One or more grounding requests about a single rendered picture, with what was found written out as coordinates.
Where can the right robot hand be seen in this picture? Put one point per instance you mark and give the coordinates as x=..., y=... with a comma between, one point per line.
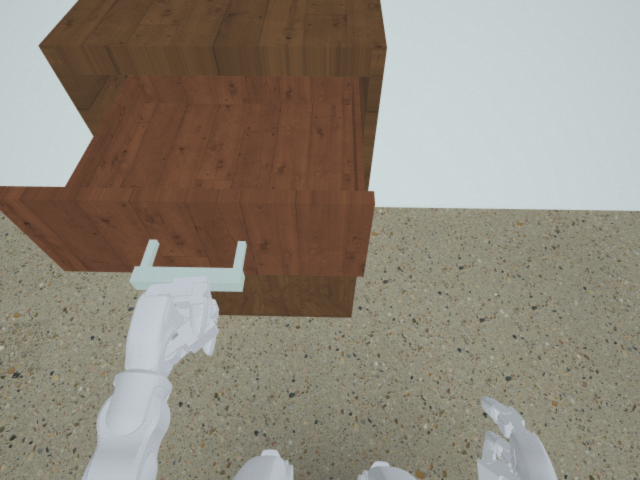
x=523, y=457

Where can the cabinet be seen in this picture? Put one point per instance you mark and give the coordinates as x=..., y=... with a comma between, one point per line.
x=98, y=43

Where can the robot left shin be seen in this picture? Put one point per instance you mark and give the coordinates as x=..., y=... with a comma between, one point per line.
x=270, y=452

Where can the robot right shin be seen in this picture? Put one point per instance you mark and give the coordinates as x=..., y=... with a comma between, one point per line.
x=379, y=463

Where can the robot shin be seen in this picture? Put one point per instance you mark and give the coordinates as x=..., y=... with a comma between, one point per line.
x=379, y=463
x=270, y=452

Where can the drawer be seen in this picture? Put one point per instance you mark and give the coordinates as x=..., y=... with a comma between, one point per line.
x=202, y=162

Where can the left robot forearm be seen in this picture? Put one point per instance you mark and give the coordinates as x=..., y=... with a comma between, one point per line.
x=130, y=427

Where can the left robot hand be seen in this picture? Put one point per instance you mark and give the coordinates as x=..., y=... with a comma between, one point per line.
x=156, y=320

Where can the handle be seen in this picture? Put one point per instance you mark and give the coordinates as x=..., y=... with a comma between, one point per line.
x=220, y=279

